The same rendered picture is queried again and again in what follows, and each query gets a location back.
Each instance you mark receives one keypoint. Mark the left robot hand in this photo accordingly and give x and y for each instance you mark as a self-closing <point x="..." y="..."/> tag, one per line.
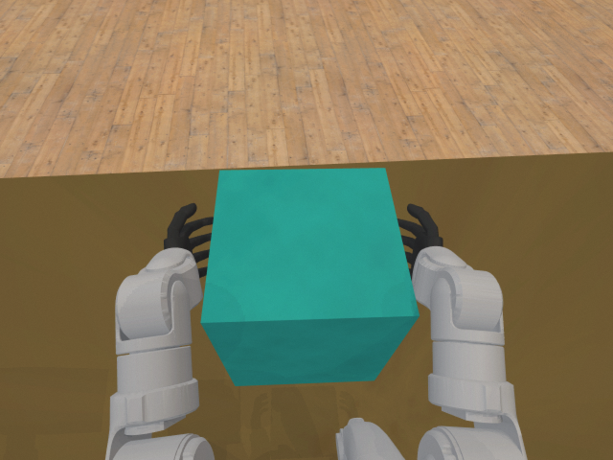
<point x="178" y="234"/>

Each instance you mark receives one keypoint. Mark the robot right forearm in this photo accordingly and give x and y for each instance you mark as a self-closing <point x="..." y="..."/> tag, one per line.
<point x="469" y="373"/>

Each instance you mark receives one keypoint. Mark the right robot hand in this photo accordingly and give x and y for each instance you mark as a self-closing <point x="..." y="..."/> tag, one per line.
<point x="426" y="235"/>

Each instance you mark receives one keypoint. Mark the robot right thigh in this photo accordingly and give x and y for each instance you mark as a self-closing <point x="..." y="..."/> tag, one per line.
<point x="365" y="441"/>

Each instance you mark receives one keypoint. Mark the carton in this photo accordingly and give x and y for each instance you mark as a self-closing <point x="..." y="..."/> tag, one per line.
<point x="307" y="278"/>

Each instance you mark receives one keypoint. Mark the right robot upper arm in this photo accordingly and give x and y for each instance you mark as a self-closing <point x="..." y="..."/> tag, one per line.
<point x="467" y="443"/>

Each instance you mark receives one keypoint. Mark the robot left forearm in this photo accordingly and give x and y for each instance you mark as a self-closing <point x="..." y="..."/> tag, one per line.
<point x="155" y="381"/>

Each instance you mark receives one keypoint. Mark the left robot upper arm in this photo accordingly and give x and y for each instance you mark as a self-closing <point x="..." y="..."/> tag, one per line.
<point x="176" y="447"/>

